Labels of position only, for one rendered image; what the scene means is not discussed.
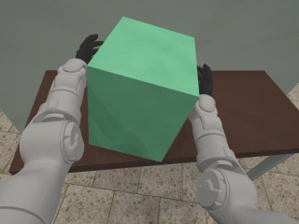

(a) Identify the robot left forearm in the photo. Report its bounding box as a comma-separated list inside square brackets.
[20, 58, 87, 162]

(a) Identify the robot right upper arm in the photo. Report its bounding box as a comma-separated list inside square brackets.
[196, 167, 299, 224]

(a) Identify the robot right forearm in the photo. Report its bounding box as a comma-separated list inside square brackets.
[188, 94, 247, 176]

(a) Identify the right robot hand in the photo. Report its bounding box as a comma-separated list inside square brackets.
[197, 63, 213, 97]

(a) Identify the robot left upper arm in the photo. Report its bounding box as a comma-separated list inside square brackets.
[0, 120, 85, 224]

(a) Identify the table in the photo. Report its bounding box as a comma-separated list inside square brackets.
[8, 70, 299, 181]

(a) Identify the left robot hand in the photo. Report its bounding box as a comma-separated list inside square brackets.
[75, 34, 105, 65]

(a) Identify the carton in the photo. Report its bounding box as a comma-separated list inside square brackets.
[87, 17, 200, 162]

